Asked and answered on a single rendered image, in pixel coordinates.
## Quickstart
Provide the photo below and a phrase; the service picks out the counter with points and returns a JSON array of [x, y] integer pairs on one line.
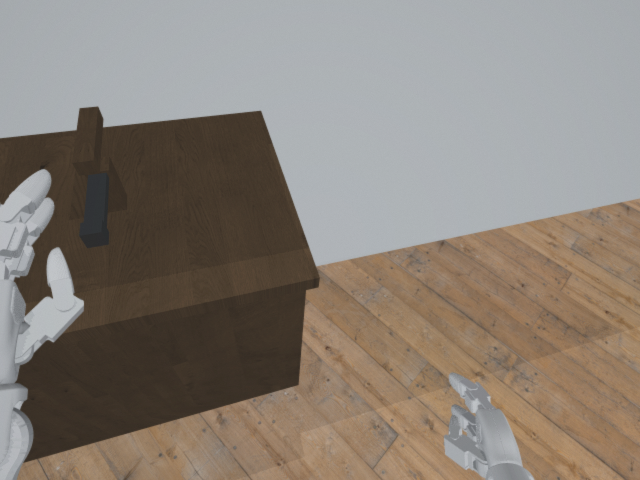
[[198, 300]]

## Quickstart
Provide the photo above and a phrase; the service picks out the tap lever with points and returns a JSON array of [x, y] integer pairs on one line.
[[93, 231]]

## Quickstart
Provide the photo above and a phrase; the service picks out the left robot hand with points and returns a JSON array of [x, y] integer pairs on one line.
[[23, 217]]

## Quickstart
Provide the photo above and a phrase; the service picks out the robot left forearm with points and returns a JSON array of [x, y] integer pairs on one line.
[[16, 431]]

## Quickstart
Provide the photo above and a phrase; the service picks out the right robot hand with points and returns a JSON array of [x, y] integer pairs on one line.
[[489, 441]]

